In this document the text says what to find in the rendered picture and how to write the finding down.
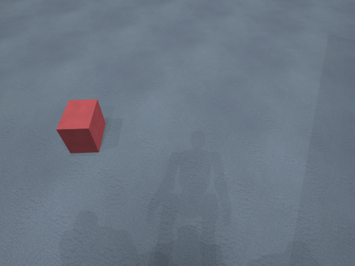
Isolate carton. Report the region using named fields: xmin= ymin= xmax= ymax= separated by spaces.
xmin=56 ymin=99 xmax=106 ymax=154

